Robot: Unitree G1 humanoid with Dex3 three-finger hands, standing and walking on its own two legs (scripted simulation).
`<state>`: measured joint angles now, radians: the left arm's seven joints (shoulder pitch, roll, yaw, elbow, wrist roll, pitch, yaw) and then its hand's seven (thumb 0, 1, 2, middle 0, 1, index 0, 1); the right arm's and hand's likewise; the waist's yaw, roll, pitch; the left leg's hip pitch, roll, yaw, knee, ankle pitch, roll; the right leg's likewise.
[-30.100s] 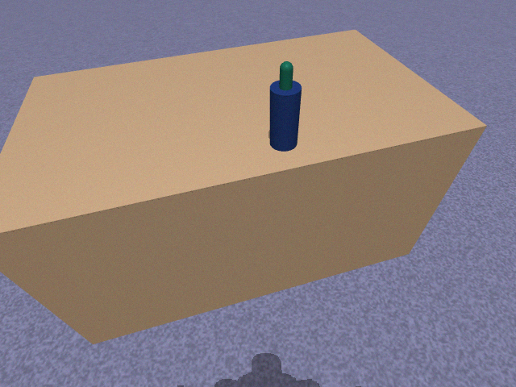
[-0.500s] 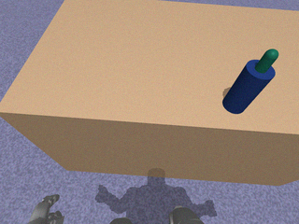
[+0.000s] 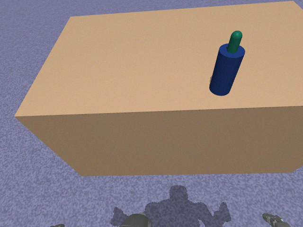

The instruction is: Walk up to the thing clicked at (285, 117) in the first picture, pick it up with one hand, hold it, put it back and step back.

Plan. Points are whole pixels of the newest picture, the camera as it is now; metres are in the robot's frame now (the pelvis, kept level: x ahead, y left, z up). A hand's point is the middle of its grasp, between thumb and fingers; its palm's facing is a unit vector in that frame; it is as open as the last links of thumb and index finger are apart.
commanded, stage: step back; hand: right
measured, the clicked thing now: (227, 64) +0.61 -0.22 +0.05
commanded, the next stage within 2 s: none
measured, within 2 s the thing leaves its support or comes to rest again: neither
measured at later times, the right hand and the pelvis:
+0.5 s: hand out of the picture -0.02 -0.24 -0.12, palm faces -0.13 +0.89 -0.43, open 7.4 cm; pelvis -0.14 +0.02 +0.01, yaw +4 degrees
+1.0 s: hand out of the picture -0.21 -0.30 -0.16, palm faces -0.11 +0.92 -0.37, open 7.4 cm; pelvis -0.30 -0.04 +0.00, yaw +4 degrees
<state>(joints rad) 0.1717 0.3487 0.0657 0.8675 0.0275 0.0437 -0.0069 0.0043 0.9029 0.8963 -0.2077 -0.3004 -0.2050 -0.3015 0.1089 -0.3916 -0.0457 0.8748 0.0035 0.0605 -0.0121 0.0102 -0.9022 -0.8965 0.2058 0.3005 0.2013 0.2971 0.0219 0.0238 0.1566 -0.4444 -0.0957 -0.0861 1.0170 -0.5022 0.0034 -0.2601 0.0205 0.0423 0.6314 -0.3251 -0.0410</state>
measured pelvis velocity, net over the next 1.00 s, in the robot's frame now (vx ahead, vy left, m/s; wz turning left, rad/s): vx -0.30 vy -0.04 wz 0.07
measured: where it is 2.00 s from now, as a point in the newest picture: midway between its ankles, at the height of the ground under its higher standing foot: outside the picture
